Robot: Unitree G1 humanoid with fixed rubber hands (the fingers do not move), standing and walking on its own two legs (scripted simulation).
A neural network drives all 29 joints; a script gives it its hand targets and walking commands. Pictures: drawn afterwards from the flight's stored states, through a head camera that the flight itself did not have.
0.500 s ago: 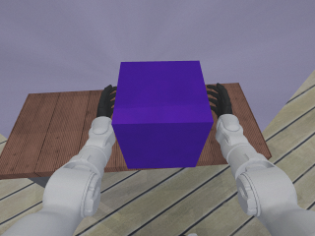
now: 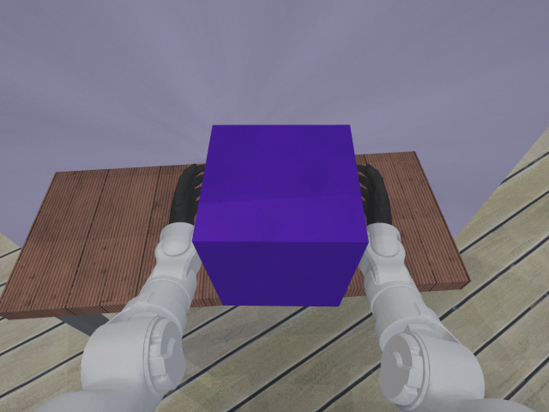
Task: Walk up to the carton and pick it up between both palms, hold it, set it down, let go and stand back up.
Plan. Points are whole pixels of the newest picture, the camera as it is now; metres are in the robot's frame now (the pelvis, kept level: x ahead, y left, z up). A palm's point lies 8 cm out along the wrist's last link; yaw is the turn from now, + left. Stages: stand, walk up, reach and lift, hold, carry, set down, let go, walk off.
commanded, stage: reach and lift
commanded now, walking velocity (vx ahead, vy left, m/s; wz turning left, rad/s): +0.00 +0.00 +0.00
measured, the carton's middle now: (280, 223) +0.39 -0.02 +0.00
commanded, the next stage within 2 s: none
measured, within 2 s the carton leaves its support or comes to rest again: leaves its support in 1.40 s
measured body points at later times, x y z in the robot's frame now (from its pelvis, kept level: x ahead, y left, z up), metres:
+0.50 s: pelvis +0.02 +0.01 +0.01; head +0.06 +0.01 +0.46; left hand +0.41 +0.14 +0.04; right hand +0.39 -0.17 +0.03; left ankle -0.02 +0.14 -0.74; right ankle +0.02 -0.11 -0.74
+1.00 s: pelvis +0.02 +0.01 +0.01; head +0.07 +0.01 +0.46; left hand +0.42 +0.14 +0.04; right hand +0.39 -0.17 +0.03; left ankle -0.02 +0.14 -0.74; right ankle +0.02 -0.11 -0.74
